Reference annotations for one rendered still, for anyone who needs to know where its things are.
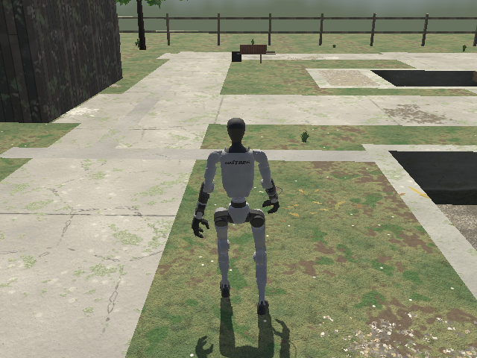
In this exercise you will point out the right robot foot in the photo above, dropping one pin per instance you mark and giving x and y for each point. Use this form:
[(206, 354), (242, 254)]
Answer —
[(262, 309)]

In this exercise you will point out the robot left upper arm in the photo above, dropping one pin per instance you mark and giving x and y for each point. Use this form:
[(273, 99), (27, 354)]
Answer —
[(210, 170)]

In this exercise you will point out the left robot shin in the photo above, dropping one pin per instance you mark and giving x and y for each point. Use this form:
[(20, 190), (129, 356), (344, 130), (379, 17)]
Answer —
[(223, 260)]

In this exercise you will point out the robot right upper arm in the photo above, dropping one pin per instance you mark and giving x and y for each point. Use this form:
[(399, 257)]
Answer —
[(261, 158)]

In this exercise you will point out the robot left hand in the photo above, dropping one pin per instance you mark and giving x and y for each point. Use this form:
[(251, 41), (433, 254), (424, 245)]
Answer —
[(196, 228)]

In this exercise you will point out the robot right forearm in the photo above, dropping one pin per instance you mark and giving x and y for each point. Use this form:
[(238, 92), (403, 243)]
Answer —
[(272, 193)]

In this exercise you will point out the robot right hand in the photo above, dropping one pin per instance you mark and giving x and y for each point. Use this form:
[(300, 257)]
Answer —
[(268, 203)]

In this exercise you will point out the robot left forearm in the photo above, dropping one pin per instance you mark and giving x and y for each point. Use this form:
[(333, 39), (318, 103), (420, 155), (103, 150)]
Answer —
[(201, 204)]

